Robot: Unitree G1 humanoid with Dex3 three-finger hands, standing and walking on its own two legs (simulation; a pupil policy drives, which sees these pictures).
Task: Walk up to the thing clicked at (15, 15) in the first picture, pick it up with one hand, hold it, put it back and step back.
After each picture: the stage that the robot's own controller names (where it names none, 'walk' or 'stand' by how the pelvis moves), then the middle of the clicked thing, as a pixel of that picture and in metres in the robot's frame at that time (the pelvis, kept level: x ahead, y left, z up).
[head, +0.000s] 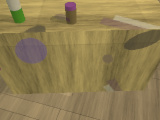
stand; (13, 2) +0.91 +0.42 +0.05
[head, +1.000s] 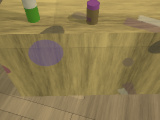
walk; out of the picture +0.83 +0.28 +0.07
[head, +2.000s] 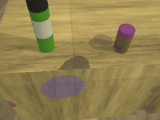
stand; (42, 25) +0.56 +0.17 +0.07
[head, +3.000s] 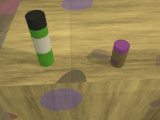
stand; (41, 41) +0.54 +0.19 +0.05
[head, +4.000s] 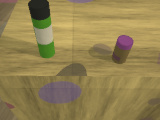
stand; (43, 32) +0.56 +0.17 +0.06
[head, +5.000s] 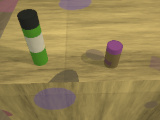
stand; (35, 40) +0.55 +0.22 +0.05
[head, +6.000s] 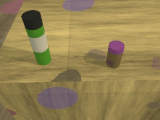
stand; (38, 40) +0.56 +0.21 +0.04
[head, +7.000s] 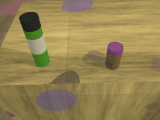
stand; (36, 42) +0.55 +0.22 +0.04
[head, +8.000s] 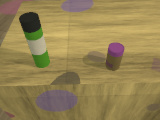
stand; (36, 43) +0.55 +0.21 +0.04
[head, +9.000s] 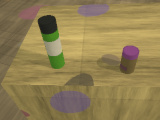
rise first; (53, 44) +0.55 +0.18 +0.05
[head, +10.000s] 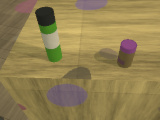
go down; (50, 37) +0.58 +0.18 +0.06
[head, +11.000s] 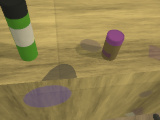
go down; (22, 32) +0.53 +0.18 +0.08
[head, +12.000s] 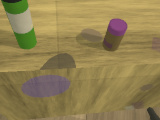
close in; (20, 17) +0.55 +0.18 +0.10
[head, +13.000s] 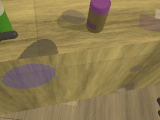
close; out of the picture +0.57 +0.20 +0.13
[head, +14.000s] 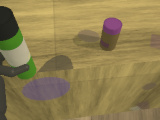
lift; (15, 50) +0.42 +0.18 +0.11
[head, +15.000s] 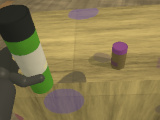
lift; (30, 57) +0.31 +0.15 +0.23
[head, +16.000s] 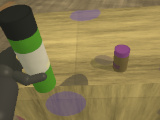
hold; (33, 56) +0.32 +0.14 +0.23
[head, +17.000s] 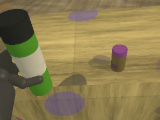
hold; (29, 59) +0.32 +0.15 +0.22
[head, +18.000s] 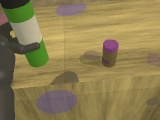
crouch; (26, 29) +0.43 +0.15 +0.23
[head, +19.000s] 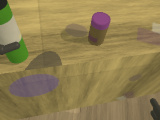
lower; (5, 29) +0.50 +0.17 +0.10
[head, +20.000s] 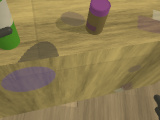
lower; out of the picture +0.53 +0.17 +0.13
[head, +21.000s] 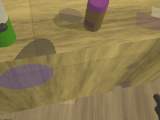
lower; out of the picture +0.54 +0.18 +0.13
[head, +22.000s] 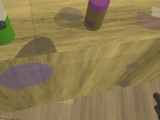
lower; out of the picture +0.54 +0.18 +0.13
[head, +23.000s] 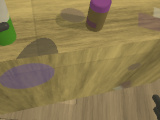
loosen; out of the picture +0.54 +0.18 +0.13
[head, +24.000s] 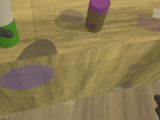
withdraw; out of the picture +0.54 +0.16 +0.13
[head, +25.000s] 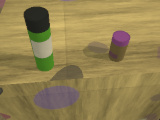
sink last; (41, 43) +0.48 +0.14 +0.09
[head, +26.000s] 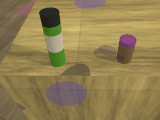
stand; (54, 40) +0.53 +0.16 +0.09
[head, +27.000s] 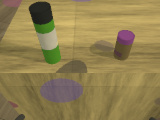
stand; (47, 36) +0.52 +0.16 +0.09
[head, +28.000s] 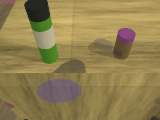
stand; (44, 35) +0.51 +0.16 +0.10
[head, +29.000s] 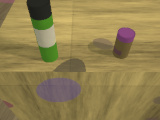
stand; (45, 33) +0.51 +0.15 +0.11
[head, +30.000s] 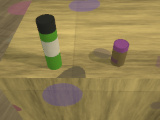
stand; (50, 45) +0.54 +0.16 +0.05
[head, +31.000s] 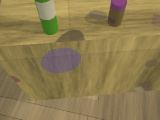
walk; (45, 6) +0.64 +0.16 +0.07
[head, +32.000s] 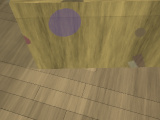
walk; out of the picture +0.96 +0.15 +0.08
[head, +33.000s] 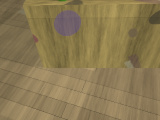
stand; out of the picture +1.13 +0.17 +0.06
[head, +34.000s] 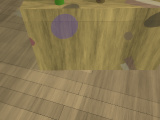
stand; out of the picture +1.13 +0.18 +0.04
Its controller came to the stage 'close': yes
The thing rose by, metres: 0.20
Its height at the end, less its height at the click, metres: +0.00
